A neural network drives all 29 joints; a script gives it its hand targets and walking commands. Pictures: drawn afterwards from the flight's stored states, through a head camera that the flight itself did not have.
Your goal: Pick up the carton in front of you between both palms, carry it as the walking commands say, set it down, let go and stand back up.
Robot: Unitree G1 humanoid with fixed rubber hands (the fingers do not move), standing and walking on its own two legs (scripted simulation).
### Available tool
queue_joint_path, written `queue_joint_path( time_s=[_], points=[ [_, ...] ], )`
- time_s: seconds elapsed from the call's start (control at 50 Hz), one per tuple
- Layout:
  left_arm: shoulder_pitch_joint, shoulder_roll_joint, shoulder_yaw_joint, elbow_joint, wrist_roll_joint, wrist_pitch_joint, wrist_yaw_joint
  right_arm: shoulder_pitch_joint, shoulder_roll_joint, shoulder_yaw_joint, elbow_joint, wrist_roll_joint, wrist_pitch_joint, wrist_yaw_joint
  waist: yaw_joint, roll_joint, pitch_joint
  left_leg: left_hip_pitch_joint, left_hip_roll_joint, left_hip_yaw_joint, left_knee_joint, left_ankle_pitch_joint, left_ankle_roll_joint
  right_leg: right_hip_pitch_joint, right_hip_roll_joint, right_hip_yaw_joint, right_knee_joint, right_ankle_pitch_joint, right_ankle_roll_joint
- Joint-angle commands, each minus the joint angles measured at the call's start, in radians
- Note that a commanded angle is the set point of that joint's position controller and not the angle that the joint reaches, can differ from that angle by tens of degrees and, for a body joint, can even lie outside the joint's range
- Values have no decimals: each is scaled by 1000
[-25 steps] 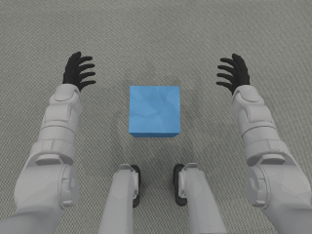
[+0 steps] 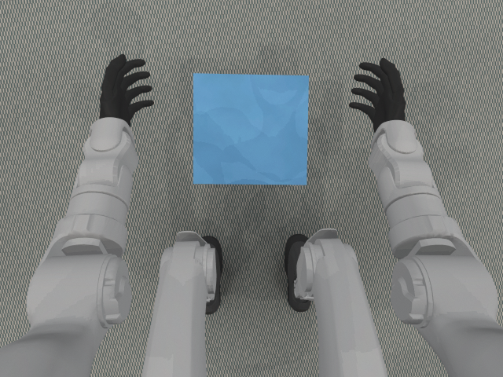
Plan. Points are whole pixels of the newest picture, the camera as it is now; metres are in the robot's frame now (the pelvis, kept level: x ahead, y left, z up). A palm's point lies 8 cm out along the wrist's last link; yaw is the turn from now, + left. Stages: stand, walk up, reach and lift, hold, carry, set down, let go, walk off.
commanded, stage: reach and lift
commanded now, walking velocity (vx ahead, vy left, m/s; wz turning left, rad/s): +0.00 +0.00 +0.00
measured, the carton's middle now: (249, 138) +0.47 +0.01 -0.39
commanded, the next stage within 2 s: none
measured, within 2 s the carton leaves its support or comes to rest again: leaves its support in 1.34 s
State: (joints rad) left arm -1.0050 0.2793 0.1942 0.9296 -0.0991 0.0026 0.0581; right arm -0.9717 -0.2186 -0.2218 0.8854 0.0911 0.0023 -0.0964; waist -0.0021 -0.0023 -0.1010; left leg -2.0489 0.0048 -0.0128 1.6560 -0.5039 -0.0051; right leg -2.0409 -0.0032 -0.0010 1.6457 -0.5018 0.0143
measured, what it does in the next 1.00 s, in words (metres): lowers itself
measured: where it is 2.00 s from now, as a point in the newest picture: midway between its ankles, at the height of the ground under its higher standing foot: (254, 287)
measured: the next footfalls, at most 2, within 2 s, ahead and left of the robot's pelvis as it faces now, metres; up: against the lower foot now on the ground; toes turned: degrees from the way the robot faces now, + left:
none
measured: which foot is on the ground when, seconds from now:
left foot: down 0.00-1.00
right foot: down 0.00-1.00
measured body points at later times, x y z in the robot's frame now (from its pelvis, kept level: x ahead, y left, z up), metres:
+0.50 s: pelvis -0.05 +0.00 -0.14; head +0.32 +0.01 +0.11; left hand +0.48 +0.20 -0.34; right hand +0.49 -0.19 -0.33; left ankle +0.08 +0.12 -0.48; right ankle +0.08 -0.12 -0.48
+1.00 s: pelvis -0.04 +0.00 -0.14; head +0.32 +0.02 +0.12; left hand +0.49 +0.17 -0.33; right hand +0.49 -0.15 -0.32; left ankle +0.08 +0.12 -0.48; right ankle +0.08 -0.12 -0.48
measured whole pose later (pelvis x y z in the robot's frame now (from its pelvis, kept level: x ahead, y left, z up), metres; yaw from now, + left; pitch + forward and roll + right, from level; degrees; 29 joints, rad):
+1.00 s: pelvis -0.04 +0.00 -0.14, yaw -1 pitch +39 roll -1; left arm -1.37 0.33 -0.03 1.19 -0.26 -0.04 0.10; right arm -1.36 -0.27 -0.02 1.18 0.29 -0.04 -0.16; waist 0.00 -0.03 0.27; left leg -2.30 0.01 -0.02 2.15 -0.53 0.00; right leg -2.29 0.02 0.01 2.13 -0.52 0.03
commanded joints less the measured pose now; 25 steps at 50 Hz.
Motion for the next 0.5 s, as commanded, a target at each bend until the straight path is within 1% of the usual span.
queue_joint_path(
  time_s=[0.0, 0.04, 0.08, 0.12, 0.18, 0.24, 0.34, 0.42, 0.44, 0.46, 0.48],
  points=[
    [-196, 138, -33, -170, -57, -17, 13, -175, -123, 44, -166, 60, -17, -17, 1, 25, -1148, 639, -60, 12, 25, 569, -31, 562, 69, -30, 32, 531, 30],
    [-223, 155, -43, -209, -74, -6, 18, -202, -139, 59, -205, 82, -5, -25, 1, 29, -1194, 636, -58, 22, 66, 534, -32, 575, 69, -37, 77, 506, 28],
    [-255, 169, -46, -207, -82, 7, 24, -235, -152, 64, -203, 94, 10, -32, 1, 29, -1157, 584, -55, 33, 97, 453, -32, 548, 66, -43, 111, 439, 26],
    [-289, 174, -48, -165, -85, 17, 29, -273, -156, 67, -168, 101, 23, -36, 4, 25, -1061, 507, -49, 40, 119, 343, -32, 494, 61, -47, 135, 341, 25],
    [-343, 173, -60, -69, -87, 24, 33, -335, -155, 73, -81, 106, 31, -39, 9, 20, -903, 411, -35, 38, 149, 199, -29, 402, 47, -45, 164, 204, 24],
    [-413, 186, -72, 23, -98, 19, 34, -402, -160, 81, 10, 114, 28, -41, 10, 14, -805, 347, -20, 29, 185, 120, -22, 352, 34, -35, 199, 132, 22],
    [-518, 208, -108, 131, -128, -5, 37, -505, -187, 104, 124, 135, 3, -44, 5, 18, -725, 301, -5, 13, 250, 93, -17, 311, 22, -21, 266, 104, 20],
    [-585, 236, -132, 147, -153, -28, 43, -576, -214, 135, 146, 166, -24, -49, 6, 20, -766, 331, 2, 8, 302, 138, -16, 331, 17, -18, 316, 144, 20],
    [-594, 246, -137, 139, -158, -34, 47, -582, -207, 151, 138, 187, -30, -52, 11, 18, -800, 346, 3, 10, 312, 154, -16, 359, 19, -19, 327, 164, 21],
    [-606, 246, -150, 128, -168, -40, 50, -584, -184, 182, 143, 219, -34, -52, 27, 21, -834, 367, 3, 14, 321, 176, -14, 376, 22, -19, 339, 188, 21],
    [-614, 249, -163, 129, -177, -45, 51, -580, -167, 207, 168, 240, -34, -50, 37, 22, -849, 381, 3, 15, 330, 194, -12, 375, 23, -20, 351, 205, 23]
  ],
)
